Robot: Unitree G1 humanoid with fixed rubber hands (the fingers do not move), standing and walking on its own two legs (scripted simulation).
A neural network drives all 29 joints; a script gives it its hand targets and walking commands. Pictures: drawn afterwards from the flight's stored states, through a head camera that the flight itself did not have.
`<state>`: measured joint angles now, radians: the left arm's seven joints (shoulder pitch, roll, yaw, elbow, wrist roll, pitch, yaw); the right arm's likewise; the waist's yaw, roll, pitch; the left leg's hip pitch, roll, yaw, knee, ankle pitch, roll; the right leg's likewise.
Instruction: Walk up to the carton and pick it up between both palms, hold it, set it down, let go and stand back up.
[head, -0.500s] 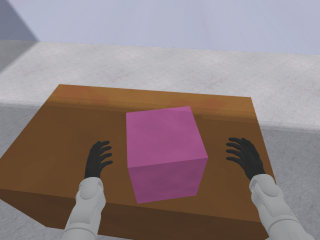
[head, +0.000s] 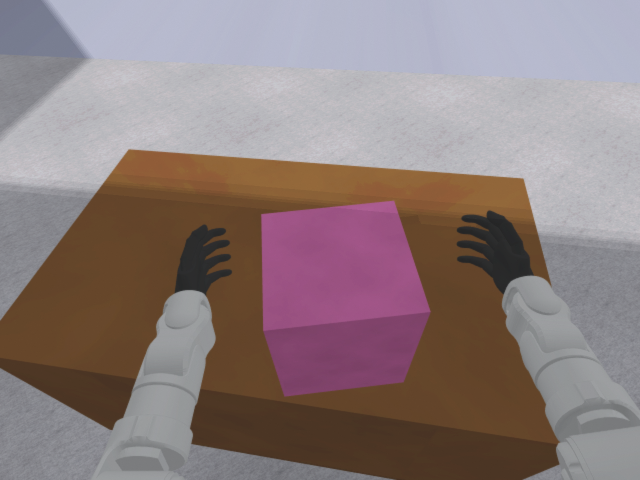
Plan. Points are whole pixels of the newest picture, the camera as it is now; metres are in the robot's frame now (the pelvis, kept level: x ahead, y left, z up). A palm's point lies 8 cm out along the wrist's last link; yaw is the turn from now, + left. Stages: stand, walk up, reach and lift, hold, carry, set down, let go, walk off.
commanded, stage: reach and lift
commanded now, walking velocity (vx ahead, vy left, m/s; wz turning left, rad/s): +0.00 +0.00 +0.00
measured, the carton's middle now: (336, 303) +0.41 +0.04 -0.09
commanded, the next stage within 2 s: none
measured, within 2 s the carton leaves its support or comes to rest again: neither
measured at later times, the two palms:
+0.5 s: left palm (212, 307) +0.34 +0.21 -0.01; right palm (482, 281) +0.41 -0.17 +0.00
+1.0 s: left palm (227, 326) +0.34 +0.20 -0.07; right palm (467, 300) +0.42 -0.17 -0.07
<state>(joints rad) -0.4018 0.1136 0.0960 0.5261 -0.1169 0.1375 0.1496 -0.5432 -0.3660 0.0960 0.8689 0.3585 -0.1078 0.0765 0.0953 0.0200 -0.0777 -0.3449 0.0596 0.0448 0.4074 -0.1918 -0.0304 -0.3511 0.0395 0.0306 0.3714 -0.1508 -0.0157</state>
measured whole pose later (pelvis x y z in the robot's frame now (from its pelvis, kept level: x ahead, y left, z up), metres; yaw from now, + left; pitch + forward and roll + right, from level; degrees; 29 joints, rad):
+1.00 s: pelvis -0.02 +0.00 -0.06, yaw +1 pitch +28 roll -1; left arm -0.61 0.06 0.09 1.12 -0.15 -0.44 0.13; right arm -0.76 -0.31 0.15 1.29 0.35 -0.48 0.01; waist 0.13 0.03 -0.28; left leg -1.02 0.06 0.01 0.89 -0.36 -0.03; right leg -1.03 0.04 0.01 0.86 -0.32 -0.01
